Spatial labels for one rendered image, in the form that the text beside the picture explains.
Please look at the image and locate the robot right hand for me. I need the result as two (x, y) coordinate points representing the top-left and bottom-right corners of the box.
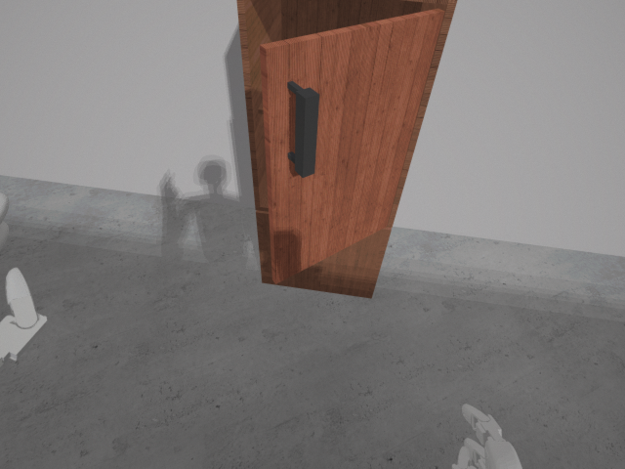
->
(452, 404), (522, 469)

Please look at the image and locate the handle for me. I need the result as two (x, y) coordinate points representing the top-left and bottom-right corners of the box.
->
(287, 81), (319, 178)

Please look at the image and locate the cupboard door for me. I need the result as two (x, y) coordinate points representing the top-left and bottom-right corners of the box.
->
(260, 9), (445, 284)

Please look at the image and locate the robot left hand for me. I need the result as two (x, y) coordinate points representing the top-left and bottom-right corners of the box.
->
(0, 192), (47, 368)

